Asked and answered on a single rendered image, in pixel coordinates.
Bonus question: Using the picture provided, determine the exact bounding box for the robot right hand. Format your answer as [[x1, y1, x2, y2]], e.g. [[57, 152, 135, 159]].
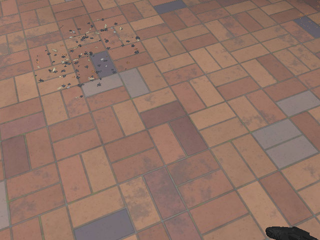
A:
[[265, 226, 318, 240]]

